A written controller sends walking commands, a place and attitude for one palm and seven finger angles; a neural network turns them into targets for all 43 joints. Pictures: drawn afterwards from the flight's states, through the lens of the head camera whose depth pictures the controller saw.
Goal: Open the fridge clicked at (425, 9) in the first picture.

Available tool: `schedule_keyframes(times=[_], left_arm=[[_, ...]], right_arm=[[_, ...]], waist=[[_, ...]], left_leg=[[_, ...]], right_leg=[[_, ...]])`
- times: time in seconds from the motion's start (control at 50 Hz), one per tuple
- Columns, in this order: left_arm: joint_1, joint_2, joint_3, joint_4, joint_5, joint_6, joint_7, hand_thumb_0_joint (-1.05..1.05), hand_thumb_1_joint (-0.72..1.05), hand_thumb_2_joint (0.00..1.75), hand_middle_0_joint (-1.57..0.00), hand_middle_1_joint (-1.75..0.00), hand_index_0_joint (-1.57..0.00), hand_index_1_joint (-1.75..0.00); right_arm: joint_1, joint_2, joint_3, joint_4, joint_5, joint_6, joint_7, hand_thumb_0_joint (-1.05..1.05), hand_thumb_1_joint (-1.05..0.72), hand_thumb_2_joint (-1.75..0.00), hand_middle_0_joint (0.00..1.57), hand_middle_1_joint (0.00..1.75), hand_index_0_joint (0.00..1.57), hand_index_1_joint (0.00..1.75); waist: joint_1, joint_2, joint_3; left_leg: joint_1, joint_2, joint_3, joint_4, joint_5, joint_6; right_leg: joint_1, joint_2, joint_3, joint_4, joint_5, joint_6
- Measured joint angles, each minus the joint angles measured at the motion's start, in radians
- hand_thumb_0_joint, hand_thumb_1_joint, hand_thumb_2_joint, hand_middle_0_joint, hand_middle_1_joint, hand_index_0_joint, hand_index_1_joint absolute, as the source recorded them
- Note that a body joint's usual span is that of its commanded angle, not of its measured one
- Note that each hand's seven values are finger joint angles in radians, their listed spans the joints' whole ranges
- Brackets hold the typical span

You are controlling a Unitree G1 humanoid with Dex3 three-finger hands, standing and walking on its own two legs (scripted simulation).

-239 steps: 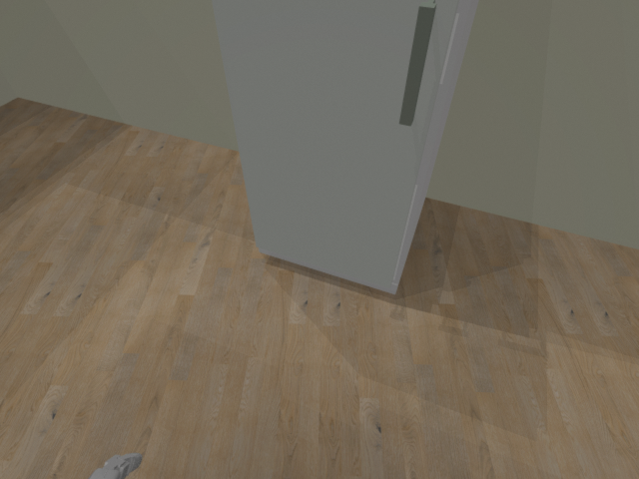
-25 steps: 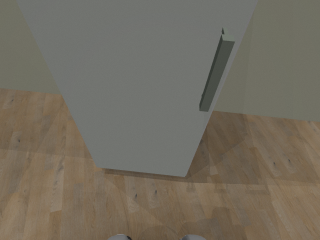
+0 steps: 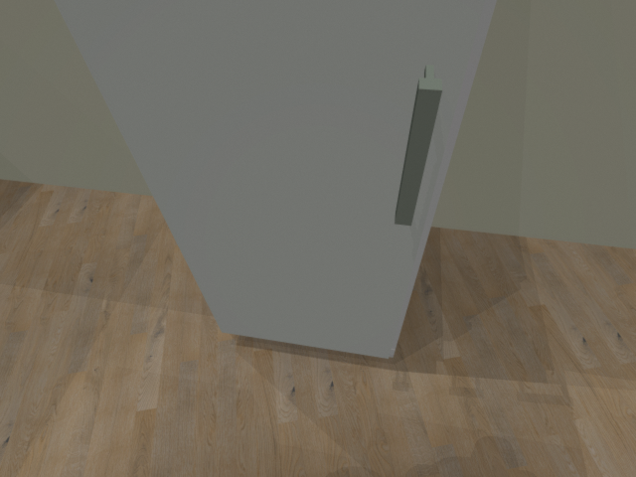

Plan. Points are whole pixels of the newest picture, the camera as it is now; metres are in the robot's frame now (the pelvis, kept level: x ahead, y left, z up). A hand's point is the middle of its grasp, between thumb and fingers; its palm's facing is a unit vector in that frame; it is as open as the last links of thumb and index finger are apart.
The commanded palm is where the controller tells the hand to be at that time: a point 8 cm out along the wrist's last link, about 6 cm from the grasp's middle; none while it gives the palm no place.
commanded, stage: come to a stop and stand still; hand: right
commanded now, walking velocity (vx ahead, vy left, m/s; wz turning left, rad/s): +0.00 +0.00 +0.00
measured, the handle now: (414, 152) +0.53 -0.09 +0.12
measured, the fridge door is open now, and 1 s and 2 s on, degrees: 0 0 0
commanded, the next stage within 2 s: look again from close up in 0.64 s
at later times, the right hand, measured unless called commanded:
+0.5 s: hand out of the picture +0.02 -0.12 -0.18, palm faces +0.06 +0.97 -0.22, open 7.2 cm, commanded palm none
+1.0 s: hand out of the picture -0.01 -0.14 -0.18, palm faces +0.04 +0.98 -0.19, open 7.4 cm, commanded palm none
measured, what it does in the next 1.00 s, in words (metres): steps on the spot: left foot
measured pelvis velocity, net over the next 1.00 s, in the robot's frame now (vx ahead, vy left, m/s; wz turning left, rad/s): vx -0.01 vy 0.03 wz -0.01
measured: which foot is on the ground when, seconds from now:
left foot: up 0.00-0.08, down 0.10-1.00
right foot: down 0.00-1.00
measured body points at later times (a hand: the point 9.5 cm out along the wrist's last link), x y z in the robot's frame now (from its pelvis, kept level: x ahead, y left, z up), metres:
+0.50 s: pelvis +0.00 +0.06 -0.01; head +0.01 +0.07 +0.44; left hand +0.00 +0.27 -0.17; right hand +0.02 -0.17 -0.16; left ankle -0.01 +0.14 -0.75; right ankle -0.02 -0.09 -0.75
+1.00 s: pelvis -0.01 +0.03 -0.01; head +0.00 +0.04 +0.44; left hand -0.01 +0.24 -0.17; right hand -0.01 -0.19 -0.17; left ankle -0.01 +0.14 -0.75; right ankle -0.03 -0.08 -0.75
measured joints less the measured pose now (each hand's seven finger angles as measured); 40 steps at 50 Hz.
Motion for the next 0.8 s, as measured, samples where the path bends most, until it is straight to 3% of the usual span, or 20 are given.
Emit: schedule_keyframes(times=[0.06,0.1,0.12,0.2,0.46,0.74,0.8], left_arm=[[0.008,0.005,0.005,0.031,-0.003,0.010,-0.002,0.00,0.91,0.89,-0.20,-0.30,-0.20,-0.30],[0.018,0.006,0.007,0.049,-0.008,0.014,-0.005,0.00,0.91,0.89,-0.20,-0.30,-0.20,-0.30],[0.019,0.008,0.008,0.059,-0.013,0.016,-0.006,0.00,0.91,0.89,-0.20,-0.30,-0.20,-0.30],[0.012,0.023,0.005,0.076,-0.015,0.027,-0.013,0.01,0.91,0.89,-0.20,-0.30,-0.20,-0.30],[-0.080,0.022,-0.008,0.063,-0.012,0.020,-0.009,0.01,0.92,0.89,-0.20,-0.30,-0.20,-0.30],[-0.093,0.048,-0.010,0.051,-0.016,0.023,-0.011,0.00,0.92,0.89,-0.20,-0.30,-0.20,-0.30],[-0.095,0.057,-0.006,0.018,-0.021,0.028,-0.022,0.00,0.91,0.89,-0.20,-0.30,-0.20,-0.30]], right_arm=[[-0.039,0.019,0.006,-0.006,0.006,-0.012,-0.005,0.01,-0.91,-0.90,0.19,0.30,0.19,0.30],[-0.054,0.016,0.007,-0.011,0.006,-0.029,-0.015,0.01,-0.93,-0.90,0.20,0.30,0.20,0.30],[-0.062,0.017,0.007,-0.008,0.006,-0.040,-0.019,0.01,-0.93,-0.90,0.20,0.30,0.20,0.30],[-0.078,0.033,0.021,0.006,0.011,-0.064,-0.031,0.01,-0.94,-0.90,0.20,0.30,0.20,0.30],[-0.041,0.031,0.033,0.024,0.016,-0.072,-0.041,0.00,-0.95,-0.90,0.20,0.30,0.20,0.30],[0.046,0.074,0.047,0.065,0.014,-0.067,-0.030,0.00,-0.91,-0.90,0.20,0.30,0.20,0.30],[0.057,0.089,0.054,0.048,0.003,-0.092,-0.045,0.00,-0.91,-0.90,0.20,0.30,0.20,0.30]], waist=[[0.008,-0.018,0.013],[0.005,-0.015,0.009],[0.002,-0.020,0.007],[0.012,-0.061,-0.010],[-0.027,-0.051,-0.019],[-0.049,-0.045,0.007],[-0.051,-0.064,0.009]], left_leg=[[0.056,0.004,0.009,-0.140,0.033,0.010],[0.115,0.012,0.012,-0.276,0.146,0.017],[0.131,0.008,0.014,-0.304,0.149,0.038],[0.149,-0.020,0.040,-0.301,0.115,0.074],[0.194,-0.052,0.059,-0.346,0.130,0.105],[0.204,-0.061,0.064,-0.383,0.156,0.110],[0.172,-0.068,0.063,-0.370,0.162,0.104]], right_leg=[[-0.017,-0.009,0.002,0.038,-0.018,0.014],[-0.034,-0.008,-0.001,0.082,-0.042,0.027],[-0.042,-0.013,-0.003,0.109,-0.058,0.036],[-0.035,-0.041,0.023,0.117,-0.066,0.061],[0.014,-0.071,0.040,0.057,-0.033,0.096],[0.015,-0.077,0.045,0.037,-0.015,0.099],[-0.063,-0.078,0.059,0.179,-0.094,0.071]])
